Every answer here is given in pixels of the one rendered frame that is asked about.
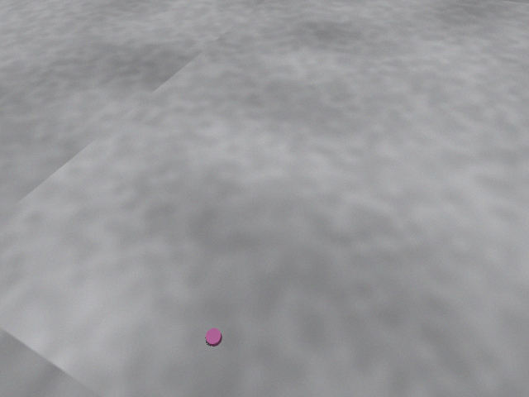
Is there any tin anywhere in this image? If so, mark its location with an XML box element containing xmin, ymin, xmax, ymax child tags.
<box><xmin>206</xmin><ymin>328</ymin><xmax>222</xmax><ymax>347</ymax></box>

